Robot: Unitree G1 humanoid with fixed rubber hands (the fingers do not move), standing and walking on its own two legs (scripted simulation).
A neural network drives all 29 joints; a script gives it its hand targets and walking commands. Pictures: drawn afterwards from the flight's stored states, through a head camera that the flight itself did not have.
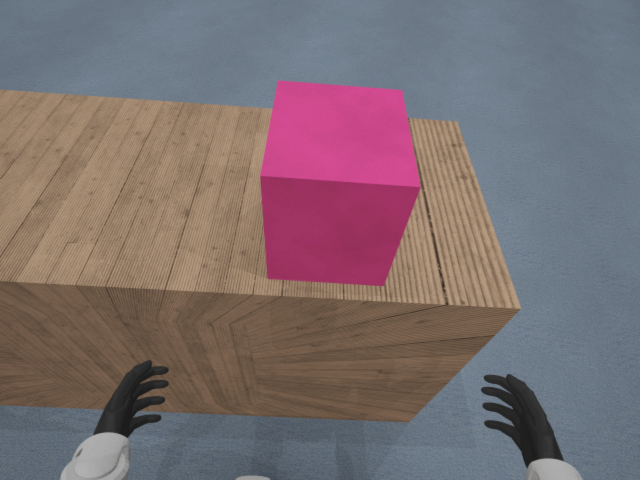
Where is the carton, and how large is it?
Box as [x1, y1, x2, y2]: [260, 80, 420, 285]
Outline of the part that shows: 278,80 260,174 267,278 383,285 420,187 401,90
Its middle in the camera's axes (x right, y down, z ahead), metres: +0.02 -0.08 +0.60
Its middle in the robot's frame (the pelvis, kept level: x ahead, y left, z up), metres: +0.51 +0.01 +0.05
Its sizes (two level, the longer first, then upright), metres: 0.209 0.186 0.218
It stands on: a pedestal, 0.71 m high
